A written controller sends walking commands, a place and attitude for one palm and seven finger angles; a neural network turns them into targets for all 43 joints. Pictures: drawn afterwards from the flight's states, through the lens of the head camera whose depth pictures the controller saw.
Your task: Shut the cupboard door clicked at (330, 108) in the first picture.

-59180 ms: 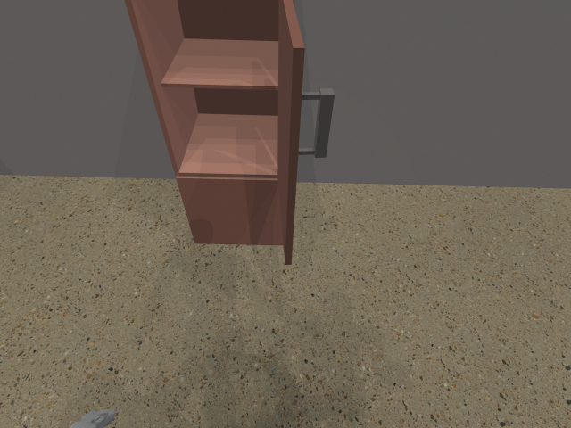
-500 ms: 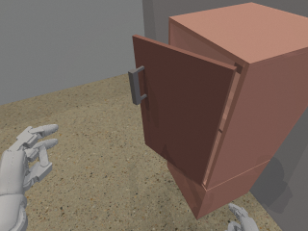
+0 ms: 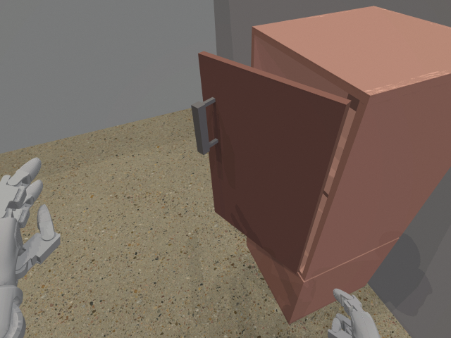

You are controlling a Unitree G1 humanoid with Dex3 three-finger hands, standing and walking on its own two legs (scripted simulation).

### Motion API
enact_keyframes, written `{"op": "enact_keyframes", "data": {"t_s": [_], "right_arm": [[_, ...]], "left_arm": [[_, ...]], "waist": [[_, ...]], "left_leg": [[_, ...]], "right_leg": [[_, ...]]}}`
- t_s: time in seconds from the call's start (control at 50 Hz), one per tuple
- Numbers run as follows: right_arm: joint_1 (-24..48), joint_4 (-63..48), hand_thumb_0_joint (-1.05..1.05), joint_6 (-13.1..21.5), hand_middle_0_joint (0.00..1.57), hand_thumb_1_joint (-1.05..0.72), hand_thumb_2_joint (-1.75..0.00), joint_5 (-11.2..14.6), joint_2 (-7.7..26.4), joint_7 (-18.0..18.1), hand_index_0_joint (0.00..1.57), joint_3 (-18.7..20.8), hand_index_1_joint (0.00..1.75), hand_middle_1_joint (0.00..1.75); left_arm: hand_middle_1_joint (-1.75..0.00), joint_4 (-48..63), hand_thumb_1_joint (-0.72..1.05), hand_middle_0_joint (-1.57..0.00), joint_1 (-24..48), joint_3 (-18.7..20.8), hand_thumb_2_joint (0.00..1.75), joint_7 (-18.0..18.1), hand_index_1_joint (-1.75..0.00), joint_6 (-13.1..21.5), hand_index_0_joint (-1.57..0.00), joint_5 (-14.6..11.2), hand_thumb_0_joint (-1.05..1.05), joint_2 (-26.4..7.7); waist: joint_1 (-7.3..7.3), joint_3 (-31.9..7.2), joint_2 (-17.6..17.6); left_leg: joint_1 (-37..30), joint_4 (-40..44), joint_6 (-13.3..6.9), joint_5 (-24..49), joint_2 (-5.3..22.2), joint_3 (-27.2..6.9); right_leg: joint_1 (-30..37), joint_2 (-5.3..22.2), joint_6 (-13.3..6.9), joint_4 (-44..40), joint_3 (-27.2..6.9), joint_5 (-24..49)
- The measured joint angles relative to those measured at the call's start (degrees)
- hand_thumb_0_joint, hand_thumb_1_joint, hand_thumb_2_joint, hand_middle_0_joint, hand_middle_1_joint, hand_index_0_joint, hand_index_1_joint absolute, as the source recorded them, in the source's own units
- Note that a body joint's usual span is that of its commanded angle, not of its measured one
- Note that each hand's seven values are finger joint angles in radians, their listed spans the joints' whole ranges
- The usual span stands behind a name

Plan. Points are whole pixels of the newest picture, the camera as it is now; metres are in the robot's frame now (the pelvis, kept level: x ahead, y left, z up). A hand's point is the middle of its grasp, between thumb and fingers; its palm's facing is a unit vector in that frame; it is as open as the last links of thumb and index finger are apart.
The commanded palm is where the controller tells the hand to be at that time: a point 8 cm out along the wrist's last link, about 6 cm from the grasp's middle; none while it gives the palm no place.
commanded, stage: step back with the hand held close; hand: left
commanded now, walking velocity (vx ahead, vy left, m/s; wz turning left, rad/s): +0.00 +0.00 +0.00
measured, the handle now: (207, 126) +0.60 +0.12 +0.08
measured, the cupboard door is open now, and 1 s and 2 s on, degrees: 24 24 24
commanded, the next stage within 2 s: stop stepping back and stand still in 1.62 s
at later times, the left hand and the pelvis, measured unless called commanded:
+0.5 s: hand (42, 245) +0.18 +0.27 +0.16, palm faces +0.36 -0.78 -0.51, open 7.4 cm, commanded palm +0.12 +0.31 +0.17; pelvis -0.03 +0.02 -0.01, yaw -2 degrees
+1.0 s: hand out of the picture +0.11 +0.30 +0.17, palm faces +0.49 -0.74 -0.46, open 7.4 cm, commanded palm +0.04 +0.32 +0.17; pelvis -0.10 +0.02 -0.03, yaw +0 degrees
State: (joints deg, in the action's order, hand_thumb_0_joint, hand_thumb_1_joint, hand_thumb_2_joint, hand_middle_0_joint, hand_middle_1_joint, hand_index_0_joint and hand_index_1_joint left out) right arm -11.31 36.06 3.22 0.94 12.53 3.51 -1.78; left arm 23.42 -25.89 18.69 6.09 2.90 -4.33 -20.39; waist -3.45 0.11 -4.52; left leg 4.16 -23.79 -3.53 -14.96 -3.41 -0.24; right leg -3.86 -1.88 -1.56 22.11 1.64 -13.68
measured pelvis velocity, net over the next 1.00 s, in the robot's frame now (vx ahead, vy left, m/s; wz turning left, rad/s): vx -0.10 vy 0.02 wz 0.01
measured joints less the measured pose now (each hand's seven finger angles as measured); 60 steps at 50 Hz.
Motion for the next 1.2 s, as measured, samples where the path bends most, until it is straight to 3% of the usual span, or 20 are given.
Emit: {"op": "enact_keyframes", "data": {"t_s": [0.1,0.28,0.48,0.74,0.86,0.98,1.12,1.2], "right_arm": [[0.0,-0.3,0.01,-1.0,0.20,-0.90,-0.89,0.2,0.2,-0.3,0.21,0.2,0.30,0.30],[0.7,-1.8,0.01,-4.4,0.20,-0.90,-0.89,0.2,2.3,0.1,0.21,2.8,0.30,0.30],[0.9,-4.8,0.01,-7.2,0.20,-0.90,-0.90,0.6,1.5,1.2,0.20,3.7,0.30,0.30],[-2.3,-5.2,0.01,-5.5,0.20,-0.90,-0.89,-0.2,0.9,1.2,0.21,2.2,0.30,0.30],[-3.9,-4.0,0.01,-3.4,0.20,-0.90,-0.89,-0.7,0.5,1.4,0.21,2.2,0.30,0.30],[-2.4,-3.0,0.01,-2.1,0.20,-0.90,-0.89,-1.0,-0.3,0.7,0.21,2.3,0.30,0.30],[0.8,-3.1,0.01,-1.6,0.20,-0.90,-0.89,-0.9,-1.2,-0.1,0.21,2.0,0.30,0.30],[0.4,-3.9,0.01,-1.8,0.20,-0.90,-0.89,-1.2,-1.2,0.1,0.21,2.3,0.30,0.30]], "left_arm": [[-0.30,-1.4,0.89,-0.21,0.3,1.2,0.90,-0.4,-0.31,0.4,-0.21,-0.3,0.01,-0.1],[-0.30,0.7,0.89,-0.21,-4.3,1.8,0.90,0.0,-0.30,3.9,-0.21,0.0,0.01,-1.0],[-0.30,4.2,0.88,-0.22,-6.3,5.5,0.90,0.8,-0.31,4.5,-0.21,-0.2,0.01,-6.0],[-0.30,3.7,0.88,-0.21,-4.6,4.5,0.90,1.6,-0.31,6.5,-0.21,3.2,0.01,-2.5],[-0.30,6.2,0.88,-0.22,-3.1,6.9,0.90,2.1,-0.31,8.9,-0.21,4.0,0.02,-3.8],[-0.30,5.3,0.88,-0.21,-1.4,9.5,0.90,2.0,-0.31,11.0,-0.21,3.7,0.01,-4.1],[-0.30,6.5,0.89,-0.21,-2.6,6.9,0.90,0.9,-0.30,10.8,-0.21,2.9,0.01,-3.8],[-0.30,8.4,0.88,-0.22,-4.2,7.1,0.90,0.6,-0.31,11.2,-0.21,3.7,0.01,-5.0]], "waist": [[0.27,0.3,-0.2],[2.60,-1.0,0.0],[3.53,-1.4,2.8],[3.49,-1.5,4.1],[3.80,-0.4,5.1],[3.16,-0.6,4.3],[3.81,1.3,5.3],[4.47,0.7,5.9]], "left_leg": [[0.9,0.0,0.1,0.1,0.2,0.0],[8.8,-4.9,-0.2,-1.4,0.4,0.2],[11.6,-6.8,-1.3,-0.7,-0.9,2.5],[18.9,-13.4,-2.1,-1.3,0.2,1.8],[20.2,-14.8,-2.4,0.8,-0.2,1.4],[22.5,-15.5,-2.0,1.5,0.9,1.7],[23.9,-14.1,-1.4,4.4,1.5,2.0],[25.7,-16.3,-1.1,0.1,2.0,2.2]], "right_leg": [[-0.8,-0.2,-0.1,-0.1,0.0,0.2],[-8.2,-0.3,0.2,3.4,0.1,-0.5],[-13.1,1.1,1.4,9.0,-1.9,-1.3],[-17.8,0.5,1.7,10.9,-0.2,1.5],[-18.3,-0.4,2.4,14.5,-2.4,-0.1],[-17.0,-1.6,2.7,15.0,-4.9,-3.8],[-19.4,-2.2,2.2,15.2,-5.0,-0.9],[-20.5,-1.9,1.7,16.0,-4.1,-0.8]]}}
